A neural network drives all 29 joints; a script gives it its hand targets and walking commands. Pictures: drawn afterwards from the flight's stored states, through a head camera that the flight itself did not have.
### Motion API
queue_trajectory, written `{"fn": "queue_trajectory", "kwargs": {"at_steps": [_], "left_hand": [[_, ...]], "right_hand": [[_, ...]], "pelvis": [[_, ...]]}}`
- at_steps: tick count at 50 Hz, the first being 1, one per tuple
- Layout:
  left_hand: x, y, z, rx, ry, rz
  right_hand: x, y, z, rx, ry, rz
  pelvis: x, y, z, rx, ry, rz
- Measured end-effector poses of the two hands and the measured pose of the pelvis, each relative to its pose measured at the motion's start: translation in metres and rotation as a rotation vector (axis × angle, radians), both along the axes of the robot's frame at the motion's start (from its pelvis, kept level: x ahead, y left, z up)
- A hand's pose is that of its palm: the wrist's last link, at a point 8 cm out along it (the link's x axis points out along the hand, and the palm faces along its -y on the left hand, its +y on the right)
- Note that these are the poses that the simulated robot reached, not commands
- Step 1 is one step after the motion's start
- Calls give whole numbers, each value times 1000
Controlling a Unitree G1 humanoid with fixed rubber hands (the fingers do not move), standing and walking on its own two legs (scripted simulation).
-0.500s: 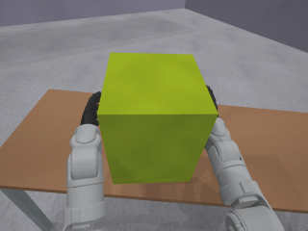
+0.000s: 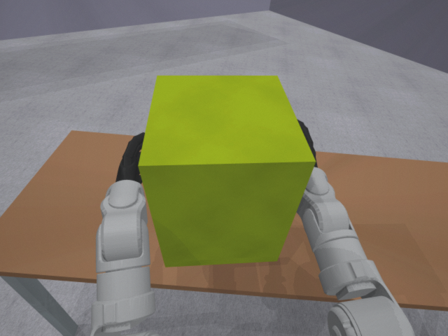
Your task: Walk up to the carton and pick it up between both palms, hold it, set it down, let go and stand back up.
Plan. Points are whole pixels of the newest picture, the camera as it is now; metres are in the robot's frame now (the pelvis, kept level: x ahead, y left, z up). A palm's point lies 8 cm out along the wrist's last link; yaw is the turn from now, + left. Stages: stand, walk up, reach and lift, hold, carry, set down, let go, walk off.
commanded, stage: hold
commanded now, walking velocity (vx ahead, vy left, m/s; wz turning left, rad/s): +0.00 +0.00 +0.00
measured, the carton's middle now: (220, 173) +0.36 +0.00 +0.16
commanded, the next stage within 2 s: none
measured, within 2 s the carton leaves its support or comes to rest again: neither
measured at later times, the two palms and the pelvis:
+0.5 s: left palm (132, 179) +0.35 +0.14 +0.16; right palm (305, 165) +0.36 -0.15 +0.17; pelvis +0.00 +0.00 +0.00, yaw +0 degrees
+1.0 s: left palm (130, 181) +0.35 +0.14 +0.16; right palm (303, 164) +0.36 -0.15 +0.17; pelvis +0.00 +0.00 +0.00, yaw +0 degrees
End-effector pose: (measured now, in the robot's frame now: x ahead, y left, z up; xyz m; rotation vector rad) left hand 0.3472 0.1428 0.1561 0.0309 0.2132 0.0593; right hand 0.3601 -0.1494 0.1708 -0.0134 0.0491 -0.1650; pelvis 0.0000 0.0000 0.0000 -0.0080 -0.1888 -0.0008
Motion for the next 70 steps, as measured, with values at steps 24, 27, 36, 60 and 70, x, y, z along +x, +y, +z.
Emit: {"fn": "queue_trajectory", "kwargs": {"at_steps": [24, 27, 36, 60, 70], "left_hand": [[1, -3, 2, 1, 7, -6], [0, -3, 1, 1, 5, -7], [-1, -3, -3, -5, 13, -4], [2, 2, -1, -3, 9, -3], [3, -1, -2, -2, 10, -10]], "right_hand": [[-2, -3, 0, 7, 6, -10], [-3, -3, 0, 2, 5, -11], [-3, -3, -2, 1, 11, -9], [-1, 1, 0, 7, 5, -10], [-1, -1, 0, 8, 6, -16]], "pelvis": [[-4, 0, 0, 3, 8, -8], [-3, 0, 1, 3, 13, -6], [-3, -1, 0, 4, 7, -10], [-4, 3, 1, 1, 18, -6], [0, 5, 1, -1, 16, -4]]}}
